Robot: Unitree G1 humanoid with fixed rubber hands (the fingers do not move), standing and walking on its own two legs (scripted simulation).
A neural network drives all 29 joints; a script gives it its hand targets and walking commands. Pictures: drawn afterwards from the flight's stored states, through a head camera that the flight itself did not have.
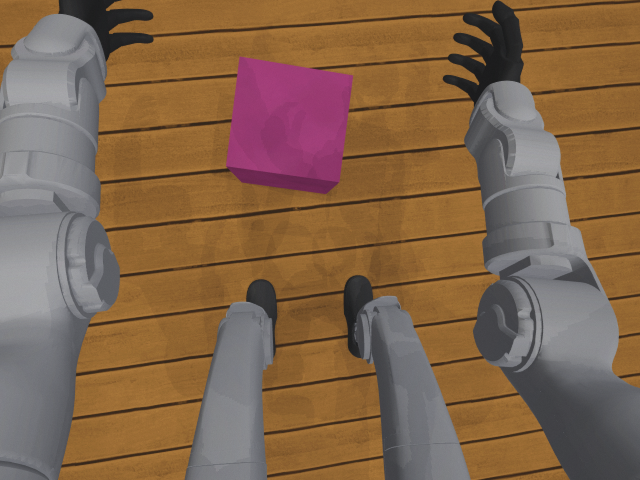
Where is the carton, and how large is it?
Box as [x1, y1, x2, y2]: [226, 57, 352, 193]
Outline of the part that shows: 239,57 226,166 242,182 326,193 339,181 352,75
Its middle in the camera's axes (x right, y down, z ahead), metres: -0.07 -0.22 +0.84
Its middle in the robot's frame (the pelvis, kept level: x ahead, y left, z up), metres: +0.56 +0.02 -0.54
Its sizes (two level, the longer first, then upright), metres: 0.210 0.200 0.250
